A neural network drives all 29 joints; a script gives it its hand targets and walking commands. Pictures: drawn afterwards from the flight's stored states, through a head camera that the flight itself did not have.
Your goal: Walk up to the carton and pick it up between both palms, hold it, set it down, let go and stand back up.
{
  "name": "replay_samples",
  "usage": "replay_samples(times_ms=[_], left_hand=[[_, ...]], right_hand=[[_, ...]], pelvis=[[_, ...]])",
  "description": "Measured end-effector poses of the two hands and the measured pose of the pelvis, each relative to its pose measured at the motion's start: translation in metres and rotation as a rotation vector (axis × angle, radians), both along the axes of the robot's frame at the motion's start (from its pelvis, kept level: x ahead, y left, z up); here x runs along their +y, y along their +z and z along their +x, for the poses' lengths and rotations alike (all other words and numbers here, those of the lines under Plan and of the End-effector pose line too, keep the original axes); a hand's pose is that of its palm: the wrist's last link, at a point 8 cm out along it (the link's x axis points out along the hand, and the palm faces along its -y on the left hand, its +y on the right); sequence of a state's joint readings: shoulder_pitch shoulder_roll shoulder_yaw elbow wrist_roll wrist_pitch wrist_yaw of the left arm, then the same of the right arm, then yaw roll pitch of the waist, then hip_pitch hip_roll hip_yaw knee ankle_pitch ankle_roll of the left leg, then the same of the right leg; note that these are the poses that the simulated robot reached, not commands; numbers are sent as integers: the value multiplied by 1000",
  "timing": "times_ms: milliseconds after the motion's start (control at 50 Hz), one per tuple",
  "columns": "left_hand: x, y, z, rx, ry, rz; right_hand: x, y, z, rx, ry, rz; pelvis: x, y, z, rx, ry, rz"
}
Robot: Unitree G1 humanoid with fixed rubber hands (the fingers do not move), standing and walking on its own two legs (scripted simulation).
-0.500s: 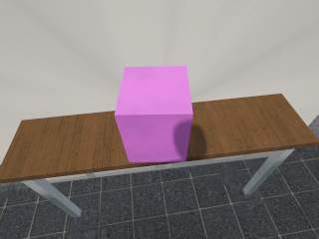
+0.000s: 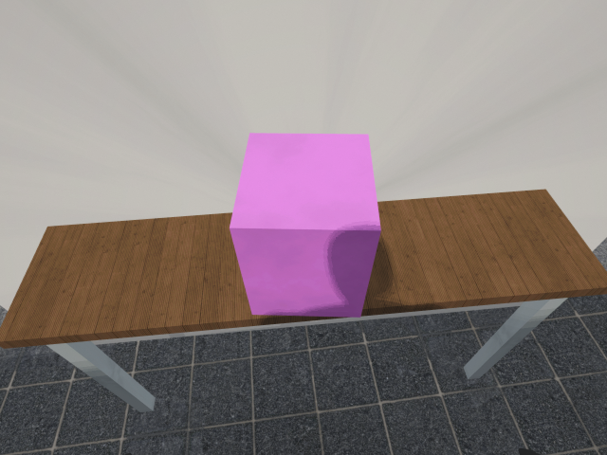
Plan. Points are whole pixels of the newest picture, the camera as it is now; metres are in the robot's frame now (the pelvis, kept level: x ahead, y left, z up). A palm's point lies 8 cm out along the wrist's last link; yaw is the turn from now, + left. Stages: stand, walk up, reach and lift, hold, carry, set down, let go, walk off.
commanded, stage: walk up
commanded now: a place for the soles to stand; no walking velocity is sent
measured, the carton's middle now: (307, 228) +0.48 +0.01 -0.02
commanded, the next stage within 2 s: stand in 1.98 s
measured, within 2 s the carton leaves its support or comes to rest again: neither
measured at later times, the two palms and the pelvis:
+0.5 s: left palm out of the picture +0.09 +0.32 -0.12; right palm out of the picture +0.09 -0.29 -0.12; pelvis +0.03 +0.02 -0.01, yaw +0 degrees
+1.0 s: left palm out of the picture +0.10 +0.28 -0.11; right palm out of the picture +0.07 -0.32 -0.14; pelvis +0.02 -0.01 -0.01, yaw +3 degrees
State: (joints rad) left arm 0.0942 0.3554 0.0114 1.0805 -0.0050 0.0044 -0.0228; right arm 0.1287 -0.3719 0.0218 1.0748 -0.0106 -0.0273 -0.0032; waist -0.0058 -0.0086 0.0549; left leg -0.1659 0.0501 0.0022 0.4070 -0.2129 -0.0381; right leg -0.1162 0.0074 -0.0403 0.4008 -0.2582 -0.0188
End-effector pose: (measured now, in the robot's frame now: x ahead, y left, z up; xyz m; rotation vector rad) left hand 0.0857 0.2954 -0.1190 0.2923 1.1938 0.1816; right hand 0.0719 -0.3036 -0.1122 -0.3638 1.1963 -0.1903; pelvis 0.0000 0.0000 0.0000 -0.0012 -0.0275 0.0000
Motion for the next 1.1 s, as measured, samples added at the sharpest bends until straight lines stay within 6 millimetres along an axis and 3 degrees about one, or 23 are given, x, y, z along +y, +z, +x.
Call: replay_samples(times_ms=[240, 380, 560, 700, 780, 880, 1000, 1100], left_hand=[[17, -5, -9, 16, 10, 3], [30, -9, -3, 25, 19, 22], [25, -6, 7, 2, 6, 35], [31, -10, 6, 5, 22, 42], [26, -7, 13, 1, 19, 46], [9, -2, 22, -36, -11, 60], [-13, 5, 12, -18, -4, 55], [-15, 4, 3, -14, 24, 36]], right_hand=[[9, -2, 1, 22, -4, -9], [18, -3, 7, 28, -1, -4], [12, -9, 26, 3, 0, 2], [20, -11, 42, -36, 24, 8], [16, -9, 32, -44, 24, 10], [-8, -18, 10, 21, -8, 3], [-18, -24, 1, 94, -36, 31], [-14, -23, 1, 104, -3, 34]], pelvis=[[15, -4, 14, -4, 9, -4], [19, -7, 22, 1, -2, 6], [16, -10, 28, -7, 16, -4], [21, -15, 29, -12, 20, 10], [13, -12, 27, -18, 15, 6], [-4, -15, 23, -28, 9, 12], [-15, -9, 21, -22, 45, 15], [-13, -6, 17, -12, 74, 14]])
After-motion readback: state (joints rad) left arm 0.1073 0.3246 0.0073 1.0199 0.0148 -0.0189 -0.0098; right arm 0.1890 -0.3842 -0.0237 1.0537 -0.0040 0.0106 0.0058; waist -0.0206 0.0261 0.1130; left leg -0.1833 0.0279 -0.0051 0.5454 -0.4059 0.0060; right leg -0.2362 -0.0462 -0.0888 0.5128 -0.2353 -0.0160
